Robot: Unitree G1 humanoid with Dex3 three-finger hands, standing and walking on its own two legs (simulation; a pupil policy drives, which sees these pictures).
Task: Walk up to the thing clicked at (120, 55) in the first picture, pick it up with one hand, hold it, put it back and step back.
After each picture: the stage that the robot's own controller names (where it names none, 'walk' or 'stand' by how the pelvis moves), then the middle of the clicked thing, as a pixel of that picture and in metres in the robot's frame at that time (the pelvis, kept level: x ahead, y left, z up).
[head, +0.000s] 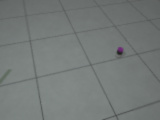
stand; (119, 52) +1.28 -0.44 -0.72
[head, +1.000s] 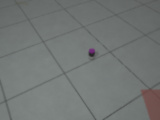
walk; (91, 54) +1.22 -0.05 -0.70
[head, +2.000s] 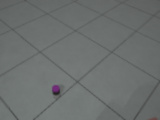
walk; (56, 91) +0.75 +0.22 -0.69
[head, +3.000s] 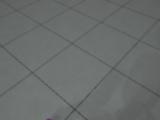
walk; out of the picture +0.46 +0.24 -0.69
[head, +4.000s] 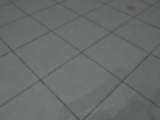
stand; out of the picture +0.40 +0.19 -0.72
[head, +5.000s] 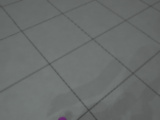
stand; out of the picture +0.40 +0.10 -0.70
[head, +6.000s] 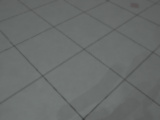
stand; out of the picture +0.40 +0.16 -0.72
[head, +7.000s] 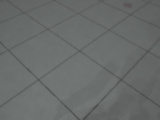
stand; out of the picture +0.38 +0.16 -0.72
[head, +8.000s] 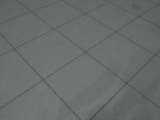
stand; out of the picture +0.36 +0.14 -0.73
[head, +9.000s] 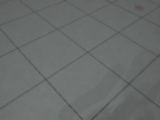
stand; out of the picture +0.37 +0.14 -0.73
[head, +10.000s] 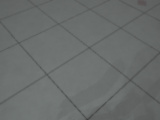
go down; out of the picture +0.38 +0.13 -0.72
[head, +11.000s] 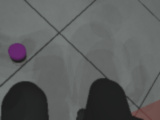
go down; (18, 55) +0.46 +0.20 -0.29
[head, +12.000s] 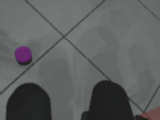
close in; (24, 58) +0.46 +0.20 -0.29
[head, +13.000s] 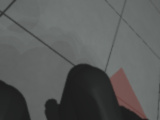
close in; out of the picture +0.45 +0.25 -0.22
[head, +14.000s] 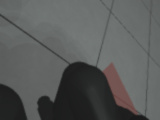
close; out of the picture +0.44 +0.26 -0.23
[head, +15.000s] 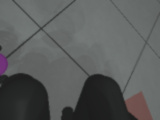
lift; out of the picture +0.35 +0.24 -0.15
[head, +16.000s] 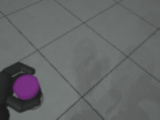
lift; (30, 93) +0.31 +0.16 +0.02
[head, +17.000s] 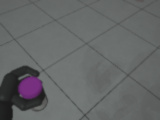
hold; (34, 94) +0.31 +0.16 +0.02
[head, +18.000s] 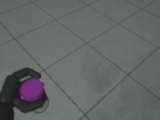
hold; (35, 96) +0.31 +0.16 +0.02
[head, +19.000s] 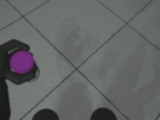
crouch; (26, 67) +0.40 +0.17 -0.05
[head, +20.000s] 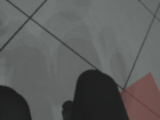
lower; out of the picture +0.45 +0.24 -0.16
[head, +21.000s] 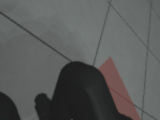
lower; out of the picture +0.44 +0.27 -0.23
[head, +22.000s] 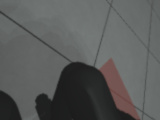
lower; out of the picture +0.45 +0.27 -0.23
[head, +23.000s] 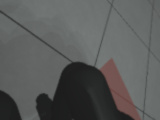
lower; out of the picture +0.45 +0.27 -0.23
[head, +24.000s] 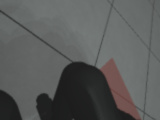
lower; out of the picture +0.44 +0.27 -0.23
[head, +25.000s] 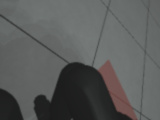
open; out of the picture +0.45 +0.24 -0.24
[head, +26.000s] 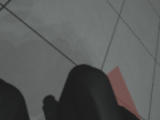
stand; out of the picture +0.45 +0.23 -0.25
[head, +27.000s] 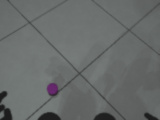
walk; (53, 90) +0.44 +0.13 -0.52
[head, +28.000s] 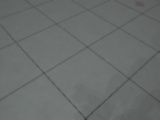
stand; out of the picture +0.40 +0.11 -0.66
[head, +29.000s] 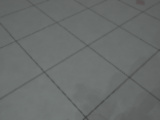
stand; out of the picture +0.40 +0.12 -0.66
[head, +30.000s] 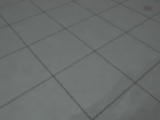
stand; out of the picture +0.41 +0.11 -0.72
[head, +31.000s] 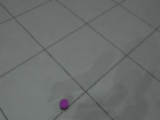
walk; (64, 105) +0.48 +0.08 -0.71
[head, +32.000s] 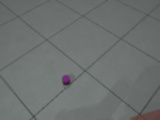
walk; (66, 81) +0.73 +0.16 -0.69
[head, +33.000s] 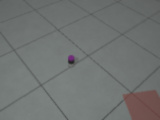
stand; (71, 61) +1.06 +0.12 -0.70
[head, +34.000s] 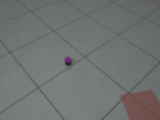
stand; (68, 62) +1.05 +0.13 -0.71
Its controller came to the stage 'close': yes
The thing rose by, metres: 0.73
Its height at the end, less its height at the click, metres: +0.00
